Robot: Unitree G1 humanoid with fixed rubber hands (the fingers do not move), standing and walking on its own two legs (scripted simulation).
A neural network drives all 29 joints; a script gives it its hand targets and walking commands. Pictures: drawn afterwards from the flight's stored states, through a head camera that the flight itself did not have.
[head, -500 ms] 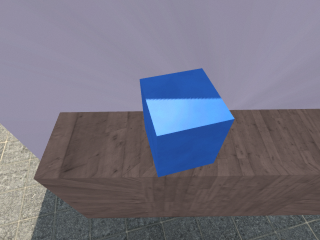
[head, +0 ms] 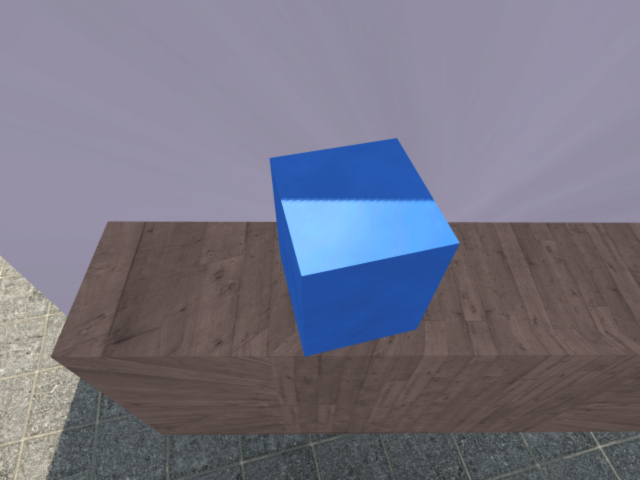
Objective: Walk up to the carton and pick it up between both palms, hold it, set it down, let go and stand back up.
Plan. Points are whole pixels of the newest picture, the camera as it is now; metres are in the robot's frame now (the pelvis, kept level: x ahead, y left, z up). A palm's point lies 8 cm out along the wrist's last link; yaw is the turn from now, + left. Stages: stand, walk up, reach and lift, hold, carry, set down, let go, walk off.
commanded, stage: walk up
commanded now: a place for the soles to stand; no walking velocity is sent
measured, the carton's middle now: (349, 251) +0.45 -0.03 -0.04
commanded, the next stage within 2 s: reach and lift in 0.38 s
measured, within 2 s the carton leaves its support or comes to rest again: neither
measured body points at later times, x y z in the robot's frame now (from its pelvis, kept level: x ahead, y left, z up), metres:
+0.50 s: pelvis +0.00 +0.00 -0.01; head +0.04 +0.00 +0.44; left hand +0.09 +0.31 -0.13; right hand +0.10 -0.32 -0.12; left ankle -0.01 +0.15 -0.74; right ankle +0.06 -0.12 -0.73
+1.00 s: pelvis +0.01 -0.01 -0.01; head +0.06 +0.00 +0.44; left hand +0.19 +0.24 -0.10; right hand +0.18 -0.31 -0.09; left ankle -0.01 +0.15 -0.74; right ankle +0.06 -0.12 -0.74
